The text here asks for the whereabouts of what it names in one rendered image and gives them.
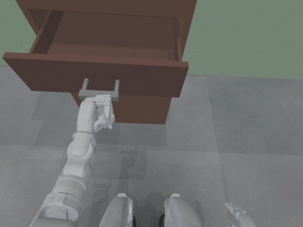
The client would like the robot left hand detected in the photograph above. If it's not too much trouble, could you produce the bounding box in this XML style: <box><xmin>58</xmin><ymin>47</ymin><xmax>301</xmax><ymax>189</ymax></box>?
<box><xmin>77</xmin><ymin>95</ymin><xmax>116</xmax><ymax>136</ymax></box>

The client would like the robot left upper arm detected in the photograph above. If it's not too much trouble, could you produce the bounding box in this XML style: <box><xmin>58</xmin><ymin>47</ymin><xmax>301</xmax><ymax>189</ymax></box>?
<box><xmin>31</xmin><ymin>217</ymin><xmax>78</xmax><ymax>227</ymax></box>

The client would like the cabinet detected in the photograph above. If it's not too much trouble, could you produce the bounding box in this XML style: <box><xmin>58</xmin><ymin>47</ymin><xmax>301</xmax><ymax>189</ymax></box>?
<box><xmin>15</xmin><ymin>0</ymin><xmax>197</xmax><ymax>125</ymax></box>

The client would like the robot right hand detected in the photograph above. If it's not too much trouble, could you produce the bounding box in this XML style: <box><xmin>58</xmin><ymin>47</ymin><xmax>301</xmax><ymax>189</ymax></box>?
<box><xmin>224</xmin><ymin>201</ymin><xmax>257</xmax><ymax>227</ymax></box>

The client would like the robot left forearm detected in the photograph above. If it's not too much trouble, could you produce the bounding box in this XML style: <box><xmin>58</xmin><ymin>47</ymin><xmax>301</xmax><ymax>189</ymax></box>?
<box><xmin>28</xmin><ymin>131</ymin><xmax>97</xmax><ymax>227</ymax></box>

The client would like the left robot shin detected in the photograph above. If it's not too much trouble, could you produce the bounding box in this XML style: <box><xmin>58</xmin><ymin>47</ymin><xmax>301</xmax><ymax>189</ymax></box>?
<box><xmin>117</xmin><ymin>193</ymin><xmax>133</xmax><ymax>227</ymax></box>

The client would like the robot right thigh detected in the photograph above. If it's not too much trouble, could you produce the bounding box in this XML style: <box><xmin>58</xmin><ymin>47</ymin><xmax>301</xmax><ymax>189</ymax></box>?
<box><xmin>164</xmin><ymin>197</ymin><xmax>204</xmax><ymax>227</ymax></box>

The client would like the drawer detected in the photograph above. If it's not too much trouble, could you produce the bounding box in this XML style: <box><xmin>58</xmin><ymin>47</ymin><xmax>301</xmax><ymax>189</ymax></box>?
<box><xmin>2</xmin><ymin>9</ymin><xmax>189</xmax><ymax>97</ymax></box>

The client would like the handle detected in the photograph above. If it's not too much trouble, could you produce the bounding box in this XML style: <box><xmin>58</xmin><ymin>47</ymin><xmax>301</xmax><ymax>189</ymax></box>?
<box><xmin>78</xmin><ymin>79</ymin><xmax>120</xmax><ymax>102</ymax></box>

